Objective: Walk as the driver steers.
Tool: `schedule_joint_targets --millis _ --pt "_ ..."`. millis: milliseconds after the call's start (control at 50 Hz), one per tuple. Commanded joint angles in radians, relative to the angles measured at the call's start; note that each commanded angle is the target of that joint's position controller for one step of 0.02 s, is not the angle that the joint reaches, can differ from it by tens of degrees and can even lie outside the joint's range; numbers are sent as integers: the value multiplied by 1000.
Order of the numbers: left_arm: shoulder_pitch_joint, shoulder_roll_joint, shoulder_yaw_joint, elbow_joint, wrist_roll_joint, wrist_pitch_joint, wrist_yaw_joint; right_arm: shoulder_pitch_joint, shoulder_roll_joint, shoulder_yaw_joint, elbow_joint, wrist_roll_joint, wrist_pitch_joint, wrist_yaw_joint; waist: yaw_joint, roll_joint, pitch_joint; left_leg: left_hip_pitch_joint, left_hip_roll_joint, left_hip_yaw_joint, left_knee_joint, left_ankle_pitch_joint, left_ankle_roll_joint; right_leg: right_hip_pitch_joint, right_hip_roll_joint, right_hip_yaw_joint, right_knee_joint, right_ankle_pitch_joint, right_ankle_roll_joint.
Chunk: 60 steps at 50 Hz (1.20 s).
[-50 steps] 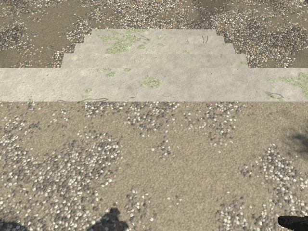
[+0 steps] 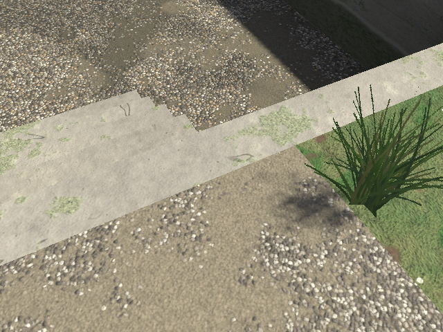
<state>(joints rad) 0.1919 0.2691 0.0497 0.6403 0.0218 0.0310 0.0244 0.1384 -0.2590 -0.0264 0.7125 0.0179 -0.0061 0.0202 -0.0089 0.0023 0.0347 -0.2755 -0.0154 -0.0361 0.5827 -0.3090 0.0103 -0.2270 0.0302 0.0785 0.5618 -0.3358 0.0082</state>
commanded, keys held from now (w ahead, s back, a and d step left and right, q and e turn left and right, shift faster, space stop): q+shift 0.18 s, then w+q+shift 0.76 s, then w+e+shift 0.06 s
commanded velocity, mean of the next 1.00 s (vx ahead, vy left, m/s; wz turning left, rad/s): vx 0.59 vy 0.00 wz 0.83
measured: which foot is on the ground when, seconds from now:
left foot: down 0.00-0.10, up 0.12-0.40, down 0.42-0.84, up 0.86-1.00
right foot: down 0.00-0.42, up 0.44-0.82, down 0.84-1.00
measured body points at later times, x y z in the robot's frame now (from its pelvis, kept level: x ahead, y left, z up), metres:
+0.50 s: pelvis +0.05 +0.09 -0.02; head +0.06 +0.13 +0.43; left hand +0.06 +0.42 -0.12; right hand +0.29 -0.12 -0.09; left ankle -0.01 +0.15 -0.73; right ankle +0.00 -0.11 -0.65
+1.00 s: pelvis +0.36 +0.30 +0.00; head +0.37 +0.34 +0.45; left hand +0.21 +0.57 -0.10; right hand +0.67 +0.22 -0.09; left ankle +0.22 +0.29 -0.62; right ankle +0.49 +0.22 -0.73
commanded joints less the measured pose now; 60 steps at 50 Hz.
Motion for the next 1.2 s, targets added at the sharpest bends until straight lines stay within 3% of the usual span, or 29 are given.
schedule_joint_targets --millis 20,80,140,160,200,260,340,400,420,440,460,480,520,540,620,680,740,800,820,840,860,880,900,920,960,1000,1040,1120,1200 --pt "32 126 57 -70 -5 -19 20 -73 -198 -67 -111 15 1 -11 28 56 -89 -30 117 -232 -76 358 127 29 -18 -13 25 194 -16" --pt "62 129 72 -72 -6 -21 25 -87 -176 -72 -141 17 15 -18 37 -2 -103 -143 71 -229 11 294 96 87 -79 29 -23 232 -53" --pt "54 157 79 -88 9 -30 37 -66 -139 -73 -156 5 31 -6 38 -236 -112 -381 3 -11 442 -290 -27 187 -446 300 -167 593 -271" --pt "37 143 71 -101 6 -37 39 -61 -169 -89 -158 5 37 0 32 -149 -102 -411 47 -23 585 -329 -47 170 -480 288 -169 659 -300" --pt "-2 175 82 -94 -17 -45 36 -62 -133 -78 -162 19 54 10 20 -86 -81 -415 114 -1 526 -194 -60 146 -407 142 -224 388 -227" --pt "36 214 93 -75 -29 -63 27 -111 -126 -65 -193 23 53 33 67 -138 -58 -374 127 58 431 -118 -43 124 -356 65 -345 -129 -177" --pt "24 237 102 -54 -34 -89 -7 -85 -126 -62 -186 20 30 36 49 -115 -31 -232 110 132 238 -166 7 117 -350 -67 -365 -187 -144" --pt "-28 213 94 -38 -38 -90 -25 114 -139 -77 -97 24 27 25 -61 -69 -40 80 13 270 77 -79 51 -17 -301 -228 -173 -108 -102" --pt "-35 163 77 -43 -29 -94 -27 295 -203 -112 -29 25 24 15 -138 37 -87 296 -47 257 35 -100 92 -118 -225 -314 140 103 -67" --pt "-131 73 47 -113 -14 -107 -24 475 -316 -141 4 27 12 10 -205 293 -43 496 140 -189 -83 -173 217 -524 -137 -297 655 -172 0" --pt "-201 45 29 -213 -33 -147 -18 419 -371 -130 -62 16 -39 27 -156 368 -83 556 315 -856 -382 -450 407 -873 34 -52 860 -274 20" --pt "-243 128 36 -219 -74 -184 -32 366 -284 -107 -83 14 -67 31 -160 173 -45 570 390 -863 -434 -482 416 -966 -45 36 892 -176 -5" --pt "-169 143 35 -169 -46 -210 -42 315 -214 -80 -83 7 -72 22 -75 35 11 431 330 -655 -380 -351 353 -860 -105 35 754 -29 -26" --pt "-145 152 41 -150 -21 -210 -44 254 -191 -69 -93 -1 -67 14 -31 41 50 317 280 -548 -376 -257 324 -766 -121 35 652 41 -17" --pt "-234 120 27 -152 -9 -184 -56 238 -177 -57 -85 0 -61 -38 -19 34 107 98 144 -319 -417 49 263 -566 -60 -41 340 271 58" --pt "-368 54 1 -182 -23 -189 -74 299 -191 -66 -40 17 -54 -59 -68 70 104 -12 102 -259 -431 133 222 -362 15 -96 82 412 65" --pt "-389 101 23 -196 -54 -192 -76 327 -186 -68 -9 36 -62 -61 -59 128 78 62 144 -314 -409 198 188 -241 13 -37 -52 448 43" --pt "-237 181 63 -162 -65 -189 -56 310 -206 -82 -3 19 -47 -63 26 183 -50 200 147 -322 -197 661 136 -48 31 -44 -58 308 3" --pt "-57 209 82 -128 -74 -179 -40 272 -220 -83 -18 -5 -36 -56 134 197 -171 164 111 -292 23 790 102 161 14 -62 -33 271 -21" --pt "203 226 86 -88 -67 -160 -22 216 -170 -63 -58 -34 -37 -45 252 187 -358 -47 75 -302 321 669 82 549 -113 40 94 133 -60" --pt "282 288 90 -52 -21 -158 -32 400 36 -15 -90 -8 -51 -39 114 -277 -563 -384 -70 -244 733 -194 44 885 -407 592 -63 -330 -207" --pt "248 229 78 -57 -17 -166 -47 405 -58 -11 -94 66 -56 -37 116 -450 -554 -512 -17 -207 894 -180 40 846 -453 890 -274 -622 -230" --pt "161 148 64 -69 -29 -158 -36 278 -144 -34 -96 72 -53 -38 143 -334 -333 -584 40 -144 915 -88 37 686 -410 707 -291 -554 -192" --pt "130 128 58 -49 -29 -148 -28 195 -162 -36 -108 47 -51 -34 136 -162 -219 -560 81 -117 878 -40 41 530 -379 535 -275 -332 -171" --pt "106 106 47 0 3 -147 -27 110 -115 -32 -136 14 -46 -19 78 -52 -82 -447 139 -108 799 -14 53 243 -309 337 -308 -61 -171" --pt "92 60 29 42 -10 -156 -36 124 -52 -14 -140 33 -33 -11 21 -80 -20 -400 146 -119 734 -67 58 116 -285 264 -363 -35 -200" --pt "90 80 29 69 -37 -161 -38 65 -23 4 -165 25 -32 -7 -13 -67 81 -458 156 -128 618 -83 51 30 -302 241 -426 -49 -234" --pt "76 190 55 54 -53 -161 -29 -45 -75 15 -180 -14 -72 23 -26 8 133 -335 160 -53 280 218 10 -79 -243 93 -488 85 -223" --pt "189 255 64 76 -59 -147 -33 -99 -140 -13 -179 7 -96 37 -16 -15 104 -85 77 6 84 252 -6 -9 -275 67 -458 206 -190"
Velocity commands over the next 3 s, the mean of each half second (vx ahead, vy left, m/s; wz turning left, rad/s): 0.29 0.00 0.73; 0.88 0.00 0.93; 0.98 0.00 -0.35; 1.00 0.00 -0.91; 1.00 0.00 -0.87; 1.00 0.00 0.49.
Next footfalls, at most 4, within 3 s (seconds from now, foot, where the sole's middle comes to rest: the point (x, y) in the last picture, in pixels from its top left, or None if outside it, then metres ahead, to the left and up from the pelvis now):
0.42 left None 0.02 0.17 -0.77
0.84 right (144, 324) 0.51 0.25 -0.77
1.26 left None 0.48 0.75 -0.77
1.68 right None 0.87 0.79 -0.77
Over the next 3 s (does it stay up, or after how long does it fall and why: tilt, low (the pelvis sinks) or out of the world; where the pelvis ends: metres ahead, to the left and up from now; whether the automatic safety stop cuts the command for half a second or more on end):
stays up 1.62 0.74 -0.40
